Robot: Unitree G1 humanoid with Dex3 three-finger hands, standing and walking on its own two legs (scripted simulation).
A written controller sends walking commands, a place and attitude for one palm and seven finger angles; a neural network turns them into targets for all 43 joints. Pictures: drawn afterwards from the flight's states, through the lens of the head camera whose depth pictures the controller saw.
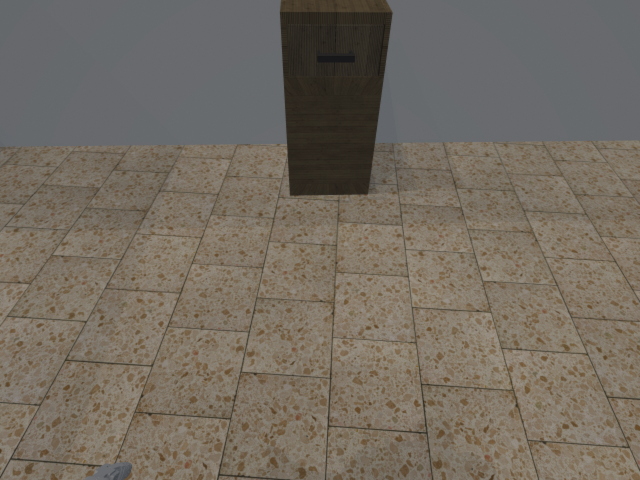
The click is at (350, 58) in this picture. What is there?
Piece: drawer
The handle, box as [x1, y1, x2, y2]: [317, 51, 354, 61]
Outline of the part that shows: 317,53 317,61 354,61 354,53 352,51 350,51 349,53 321,53 318,51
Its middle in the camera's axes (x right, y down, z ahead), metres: +0.05 -0.67 +1.41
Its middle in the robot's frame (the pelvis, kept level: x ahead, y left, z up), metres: +1.50 +0.02 -0.08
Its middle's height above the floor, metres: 0.69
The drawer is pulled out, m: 0.00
